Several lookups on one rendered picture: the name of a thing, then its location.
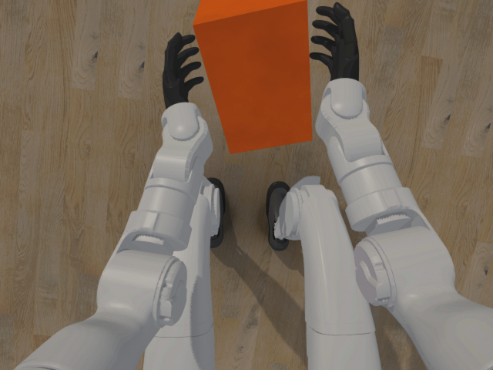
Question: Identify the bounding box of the robot right hand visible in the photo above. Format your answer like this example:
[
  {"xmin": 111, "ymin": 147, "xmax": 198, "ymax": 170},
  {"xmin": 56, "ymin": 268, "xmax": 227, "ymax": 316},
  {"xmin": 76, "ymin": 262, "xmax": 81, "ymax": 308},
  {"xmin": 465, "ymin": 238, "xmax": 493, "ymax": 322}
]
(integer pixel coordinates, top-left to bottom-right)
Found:
[{"xmin": 310, "ymin": 2, "xmax": 359, "ymax": 81}]

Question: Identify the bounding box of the robot right upper arm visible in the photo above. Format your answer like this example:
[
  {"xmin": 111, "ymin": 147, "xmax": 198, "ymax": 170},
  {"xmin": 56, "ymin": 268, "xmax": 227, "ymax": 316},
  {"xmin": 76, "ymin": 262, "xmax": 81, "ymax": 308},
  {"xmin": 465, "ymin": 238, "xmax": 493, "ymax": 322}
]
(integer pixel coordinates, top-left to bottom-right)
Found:
[{"xmin": 354, "ymin": 226, "xmax": 493, "ymax": 370}]

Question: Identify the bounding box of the right robot thigh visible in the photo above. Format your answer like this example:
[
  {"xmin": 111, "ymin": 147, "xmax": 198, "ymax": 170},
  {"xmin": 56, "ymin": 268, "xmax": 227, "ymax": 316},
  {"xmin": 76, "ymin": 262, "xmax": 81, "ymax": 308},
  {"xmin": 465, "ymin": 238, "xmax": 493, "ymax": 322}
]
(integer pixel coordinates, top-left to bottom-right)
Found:
[{"xmin": 285, "ymin": 185, "xmax": 381, "ymax": 370}]

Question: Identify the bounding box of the robot right forearm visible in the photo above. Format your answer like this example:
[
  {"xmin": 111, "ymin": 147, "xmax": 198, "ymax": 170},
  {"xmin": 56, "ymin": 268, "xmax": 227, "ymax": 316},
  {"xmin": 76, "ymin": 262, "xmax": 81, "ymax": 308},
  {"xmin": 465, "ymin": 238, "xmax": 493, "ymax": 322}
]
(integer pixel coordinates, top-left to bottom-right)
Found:
[{"xmin": 315, "ymin": 78, "xmax": 455, "ymax": 282}]

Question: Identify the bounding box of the left robot foot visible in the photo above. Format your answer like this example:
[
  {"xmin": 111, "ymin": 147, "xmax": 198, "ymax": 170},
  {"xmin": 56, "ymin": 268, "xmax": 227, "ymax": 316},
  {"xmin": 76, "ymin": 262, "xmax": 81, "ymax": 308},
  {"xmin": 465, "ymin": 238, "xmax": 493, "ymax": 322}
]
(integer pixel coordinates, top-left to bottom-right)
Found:
[{"xmin": 207, "ymin": 177, "xmax": 226, "ymax": 248}]

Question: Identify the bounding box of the robot left hand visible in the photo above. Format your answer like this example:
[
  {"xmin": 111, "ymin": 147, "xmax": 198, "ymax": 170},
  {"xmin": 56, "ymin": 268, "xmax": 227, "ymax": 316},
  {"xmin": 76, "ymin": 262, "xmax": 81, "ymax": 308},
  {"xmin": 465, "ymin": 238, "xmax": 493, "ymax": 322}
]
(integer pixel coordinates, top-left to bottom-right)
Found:
[{"xmin": 163, "ymin": 32, "xmax": 204, "ymax": 109}]

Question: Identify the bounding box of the robot left upper arm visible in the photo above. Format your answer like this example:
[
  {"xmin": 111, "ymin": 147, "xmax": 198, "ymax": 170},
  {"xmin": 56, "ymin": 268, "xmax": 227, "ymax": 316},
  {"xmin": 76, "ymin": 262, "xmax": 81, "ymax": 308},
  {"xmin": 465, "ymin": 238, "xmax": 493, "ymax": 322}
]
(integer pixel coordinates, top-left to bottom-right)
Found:
[{"xmin": 13, "ymin": 249, "xmax": 187, "ymax": 370}]

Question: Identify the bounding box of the robot left forearm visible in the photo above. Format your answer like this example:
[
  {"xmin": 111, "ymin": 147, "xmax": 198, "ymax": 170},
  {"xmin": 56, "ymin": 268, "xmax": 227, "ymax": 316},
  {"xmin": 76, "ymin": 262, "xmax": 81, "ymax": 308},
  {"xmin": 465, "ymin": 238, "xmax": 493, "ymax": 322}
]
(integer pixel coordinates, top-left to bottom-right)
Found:
[{"xmin": 97, "ymin": 103, "xmax": 213, "ymax": 307}]

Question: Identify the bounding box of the carton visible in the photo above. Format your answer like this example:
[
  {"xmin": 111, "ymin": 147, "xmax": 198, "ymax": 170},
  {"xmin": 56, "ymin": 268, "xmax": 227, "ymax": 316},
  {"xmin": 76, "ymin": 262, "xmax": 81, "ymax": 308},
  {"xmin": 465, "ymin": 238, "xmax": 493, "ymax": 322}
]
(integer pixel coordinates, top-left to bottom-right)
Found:
[{"xmin": 193, "ymin": 0, "xmax": 313, "ymax": 154}]

